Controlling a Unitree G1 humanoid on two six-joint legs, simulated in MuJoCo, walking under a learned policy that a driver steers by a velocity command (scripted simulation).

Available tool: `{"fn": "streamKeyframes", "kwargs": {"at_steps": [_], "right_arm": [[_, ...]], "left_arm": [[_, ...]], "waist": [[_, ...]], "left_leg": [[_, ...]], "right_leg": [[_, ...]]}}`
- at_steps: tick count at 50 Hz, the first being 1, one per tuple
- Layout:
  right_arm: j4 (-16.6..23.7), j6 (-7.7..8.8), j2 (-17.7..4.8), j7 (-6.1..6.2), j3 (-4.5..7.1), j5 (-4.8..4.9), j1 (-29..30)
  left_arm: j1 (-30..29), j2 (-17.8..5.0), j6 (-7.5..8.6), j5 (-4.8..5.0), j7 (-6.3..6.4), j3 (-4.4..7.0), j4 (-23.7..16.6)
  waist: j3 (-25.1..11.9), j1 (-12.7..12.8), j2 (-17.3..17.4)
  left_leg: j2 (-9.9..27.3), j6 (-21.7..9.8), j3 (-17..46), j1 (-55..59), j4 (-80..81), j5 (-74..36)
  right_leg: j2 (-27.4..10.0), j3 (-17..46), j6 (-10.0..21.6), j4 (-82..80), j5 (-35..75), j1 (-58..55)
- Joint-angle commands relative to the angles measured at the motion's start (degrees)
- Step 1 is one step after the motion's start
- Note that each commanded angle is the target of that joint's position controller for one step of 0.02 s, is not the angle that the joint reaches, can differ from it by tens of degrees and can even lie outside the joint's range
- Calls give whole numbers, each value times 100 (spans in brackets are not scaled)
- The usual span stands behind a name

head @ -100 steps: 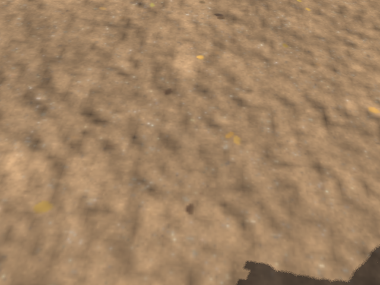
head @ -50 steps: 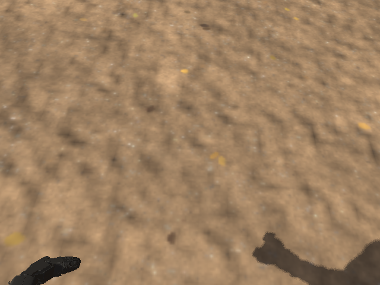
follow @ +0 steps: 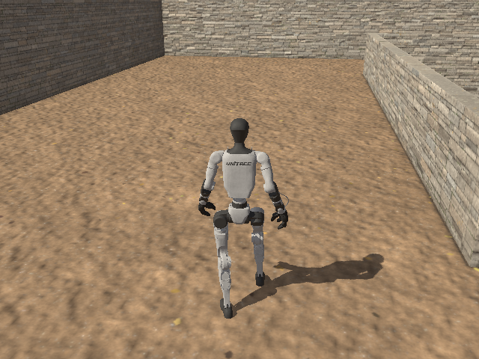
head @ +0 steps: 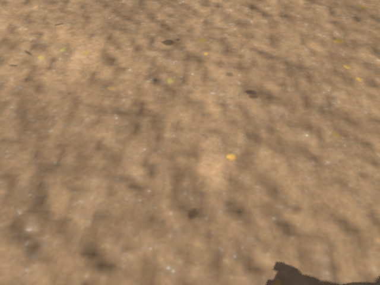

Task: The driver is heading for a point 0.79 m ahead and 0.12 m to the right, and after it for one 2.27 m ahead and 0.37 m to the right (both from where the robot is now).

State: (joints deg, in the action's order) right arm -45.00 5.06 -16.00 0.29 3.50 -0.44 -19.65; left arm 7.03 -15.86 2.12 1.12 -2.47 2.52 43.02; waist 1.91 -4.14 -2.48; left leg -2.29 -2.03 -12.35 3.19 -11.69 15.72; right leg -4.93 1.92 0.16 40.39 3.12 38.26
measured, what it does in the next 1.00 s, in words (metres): walks ahead, turning right: right foot, then left foot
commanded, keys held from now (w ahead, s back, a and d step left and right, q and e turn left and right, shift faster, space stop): w+e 0.42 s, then w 0.58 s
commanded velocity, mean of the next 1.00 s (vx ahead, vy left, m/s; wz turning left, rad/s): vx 0.50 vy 0.00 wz -0.35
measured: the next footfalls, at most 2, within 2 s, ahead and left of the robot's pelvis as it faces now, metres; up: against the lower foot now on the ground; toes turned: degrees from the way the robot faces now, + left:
right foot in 0.14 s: +0.25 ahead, -0.12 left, +0.00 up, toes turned -7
left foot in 0.60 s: +0.57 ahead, +0.02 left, +0.00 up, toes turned -20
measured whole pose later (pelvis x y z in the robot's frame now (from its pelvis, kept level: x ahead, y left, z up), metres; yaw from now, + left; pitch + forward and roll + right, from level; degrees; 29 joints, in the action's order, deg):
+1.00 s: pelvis +0.56 -0.08 +0.01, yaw -21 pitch +2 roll +1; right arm -47.1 4.5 -15.9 -0.7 2.5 0.9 -22.1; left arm 4.9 -15.3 3.7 0.6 -1.2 2.0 39.2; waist 1.7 -5.7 -2.3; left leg -3.1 -2.5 -1.0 -1.8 -13.5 13.3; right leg -4.7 2.7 -0.7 35.7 0.2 35.5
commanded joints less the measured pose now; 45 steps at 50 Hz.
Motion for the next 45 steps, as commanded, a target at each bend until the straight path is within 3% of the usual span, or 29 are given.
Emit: {"fn": "streamKeyframes", "kwargs": {"at_steps": [1,4,5,6,7,8,9,10,11,12,13,14,16,18,21,24,26,28,29,30,31,32,33,34,35,36,38,40,45], "right_arm": [[190,-50,-1001,49,278,83,-83],[191,-198,-1200,114,333,128,19],[218,-254,-1270,147,350,138,79],[250,-299,-1301,173,349,156,170],[310,-276,-1223,206,300,141,227],[588,-146,-427,131,66,-84,-209],[727,103,-487,54,-17,43,-29],[892,252,-876,-23,84,265,634],[966,331,-863,-30,54,278,810],[906,350,-839,12,69,127,831],[878,305,-915,29,119,20,764],[872,232,-907,15,134,-11,672],[869,115,-740,9,94,-53,608],[987,58,-569,20,23,-68,951],[1130,86,-380,-20,-69,-39,1654],[1173,156,-461,-120,-60,70,2016],[1203,201,-591,-172,-10,75,2069],[1184,232,-716,-188,55,76,1893],[1115,246,-759,-174,96,66,1607],[982,267,-905,-142,184,25,1079],[904,282,-1160,-109,253,-51,254],[655,218,-1657,-144,404,-97,-353],[597,198,-1173,-205,299,77,-475],[626,173,-846,-188,199,114,-167],[683,129,-762,-172,151,48,143],[656,104,-661,-171,110,17,332],[630,130,-530,-160,52,-24,463],[539,156,-590,-153,65,43,389],[316,80,-890,-86,134,106,157]], "left_arm": [[-812,-251,95,8,-117,17,-688],[-644,-441,72,20,-187,120,-835],[-237,-594,50,30,-178,210,-780],[500,-849,35,47,-135,359,-626],[1472,-1208,-13,45,-35,552,-397],[1695,-1836,-50,68,83,678,-356],[1690,-1712,50,25,57,599,-562],[1580,-1304,116,-7,43,492,-521],[1297,-1105,157,23,46,438,-517],[897,-938,167,37,51,386,-570],[637,-757,174,-9,76,324,-663],[519,-737,171,-58,98,308,-729],[527,-836,188,-35,158,338,-686],[652,-994,175,-25,239,380,-614],[867,-1056,104,22,315,398,-519],[1227,-1006,75,28,328,366,-352],[1375,-934,69,29,327,337,-257],[1349,-969,53,-3,323,351,-218],[1269,-953,37,-11,314,347,-222],[1248,-810,37,-34,296,295,-242],[1282,-556,42,-115,284,186,-337],[2077,-203,115,39,288,78,-381],[1983,-593,155,82,292,113,-321],[1349,-938,162,115,284,210,-398],[918,-899,168,54,290,190,-511],[669,-816,193,-37,276,188,-591],[779,-647,183,-53,247,185,-551],[815,-471,150,-63,239,141,-523],[-50,-241,202,-98,197,28,-715]], "waist": [[447,-94,416],[82,182,703],[-209,437,823],[-617,870,798],[-1095,1379,546],[-1509,905,-947],[-2441,975,-743],[-1803,1194,-264],[-1152,982,10],[-741,692,330],[-569,500,235],[-499,362,107],[-407,276,93],[-247,355,76],[-175,660,-131],[-216,895,-246],[-182,896,-301],[-135,752,-435],[-178,564,-469],[-486,301,-375],[-1284,-46,96],[-1992,153,1862],[-1789,31,1760],[-958,-72,1097],[-573,16,655],[-207,118,518],[-185,327,792],[-219,370,843],[-57,131,662]], "left_leg": [[1814,-680,314,123,220,-2561],[1855,-512,96,504,-690,-5019],[1827,-447,39,512,-1336,-5892],[1694,-320,-60,212,-2352,-6088],[1470,-84,-103,-861,-3828,-5052],[538,324,75,-3460,-5929,151],[-136,369,1513,-4525,-7046,1975],[245,249,1901,-5073,-6999,1474],[493,154,1834,-5014,-6486,959],[703,183,1788,-4704,-5941,661],[828,241,1800,-4302,-5599,448],[862,311,1792,-4013,-5437,324],[866,495,1642,-3822,-4971,204],[776,643,1508,-3779,-4237,-309],[486,691,1436,-3329,-2787,-1588],[363,630,1471,-3044,-2092,-2193],[398,457,1582,-3098,-1829,-1991],[400,238,1560,-2967,-1723,-1482],[342,104,1444,-2604,-1555,-1336],[337,-82,1390,-1818,-1438,-1328],[1098,-448,2167,-468,-1586,-1355],[2242,-1420,4712,1406,-1072,-41],[2464,-1472,5837,1474,-472,1416],[2295,-1238,5113,824,-386,1615],[2045,-1091,4394,177,-343,1080],[1813,-1090,3896,-382,-209,447],[1493,-1012,3283,-872,8,-408],[1435,-1102,2900,-1005,154,-976],[1302,-1041,2148,-990,378,-1612]], "right_leg": [[33,-270,170,-407,-218,282],[454,-724,474,-491,-1056,-352],[675,-863,612,-452,-1341,-894],[898,-899,802,-678,-1272,-1915],[801,-419,1062,-1000,-997,-3593],[-702,2331,1930,-1046,-1245,-5665],[-1470,4798,2656,-2024,-1977,-6410],[-1297,4000,2284,-2289,-1810,-6062],[-1038,3187,2052,-2304,-1429,-5237],[-782,2632,1850,-2341,-889,-4393],[-601,2265,1786,-2458,-362,-3803],[-500,2132,1785,-2588,-95,-3403],[-402,1813,1813,-2706,405,-2881],[-206,1472,1711,-2754,479,-2471],[155,1166,1357,-2620,-144,-2172],[-50,1374,1247,-2480,-715,-2449],[-282,1664,1179,-2200,-854,-2890],[-475,1886,1089,-1938,-607,-3197],[-429,1868,1010,-1686,-236,-3231],[-148,1686,874,-1025,381,-3181],[178,1337,673,423,-152,-2639],[1083,628,202,2469,-2423,-634],[928,900,154,3207,-3550,290],[658,904,175,3465,-3103,617],[414,626,181,3349,-2697,525],[229,508,166,2967,-2392,482],[-5,414,125,2448,-2037,-19],[-50,267,41,2045,-1944,-103],[-49,69,-113,261,-626,-129]]}}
